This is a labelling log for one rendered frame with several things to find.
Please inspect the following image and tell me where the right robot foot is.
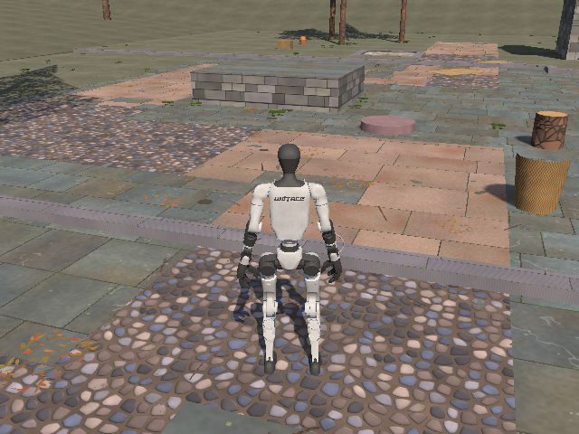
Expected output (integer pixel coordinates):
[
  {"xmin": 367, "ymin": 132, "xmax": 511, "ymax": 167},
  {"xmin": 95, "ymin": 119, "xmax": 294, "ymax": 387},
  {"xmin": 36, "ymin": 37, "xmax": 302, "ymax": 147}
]
[{"xmin": 308, "ymin": 352, "xmax": 322, "ymax": 375}]

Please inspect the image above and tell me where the robot right upper arm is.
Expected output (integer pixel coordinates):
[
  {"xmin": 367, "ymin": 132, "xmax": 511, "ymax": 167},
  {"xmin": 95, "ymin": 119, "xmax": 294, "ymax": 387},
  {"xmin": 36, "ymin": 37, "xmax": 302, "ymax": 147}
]
[{"xmin": 308, "ymin": 183, "xmax": 331, "ymax": 232}]

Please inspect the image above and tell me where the robot right hand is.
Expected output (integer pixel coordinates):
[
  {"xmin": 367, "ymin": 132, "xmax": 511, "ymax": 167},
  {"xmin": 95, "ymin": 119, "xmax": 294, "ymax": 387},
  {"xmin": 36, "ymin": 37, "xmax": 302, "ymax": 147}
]
[{"xmin": 321, "ymin": 258, "xmax": 342, "ymax": 283}]

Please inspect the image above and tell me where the robot left forearm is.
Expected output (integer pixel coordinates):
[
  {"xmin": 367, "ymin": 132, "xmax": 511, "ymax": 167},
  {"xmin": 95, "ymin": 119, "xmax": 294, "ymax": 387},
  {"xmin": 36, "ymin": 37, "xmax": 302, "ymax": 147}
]
[{"xmin": 239, "ymin": 220, "xmax": 257, "ymax": 266}]

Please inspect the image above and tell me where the robot right forearm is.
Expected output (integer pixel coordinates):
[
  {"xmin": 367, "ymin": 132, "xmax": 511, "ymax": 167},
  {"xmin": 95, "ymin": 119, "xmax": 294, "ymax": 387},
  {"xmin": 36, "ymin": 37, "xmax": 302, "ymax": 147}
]
[{"xmin": 322, "ymin": 219, "xmax": 340, "ymax": 261}]

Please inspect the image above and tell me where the robot left upper arm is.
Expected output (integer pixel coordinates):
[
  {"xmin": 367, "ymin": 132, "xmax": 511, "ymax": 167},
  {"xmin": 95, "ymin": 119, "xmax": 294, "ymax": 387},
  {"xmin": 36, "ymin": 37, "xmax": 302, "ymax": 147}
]
[{"xmin": 248, "ymin": 183, "xmax": 271, "ymax": 234}]

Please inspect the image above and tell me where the robot torso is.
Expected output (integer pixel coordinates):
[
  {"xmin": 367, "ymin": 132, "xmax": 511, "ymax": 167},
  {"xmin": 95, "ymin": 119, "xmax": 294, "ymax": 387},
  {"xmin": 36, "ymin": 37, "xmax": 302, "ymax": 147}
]
[{"xmin": 268, "ymin": 179, "xmax": 310, "ymax": 271}]

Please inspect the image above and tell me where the robot left hand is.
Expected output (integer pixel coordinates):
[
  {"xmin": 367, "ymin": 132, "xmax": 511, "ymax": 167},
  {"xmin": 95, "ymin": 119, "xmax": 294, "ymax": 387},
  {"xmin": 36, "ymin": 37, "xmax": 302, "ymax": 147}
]
[{"xmin": 236, "ymin": 263, "xmax": 258, "ymax": 289}]

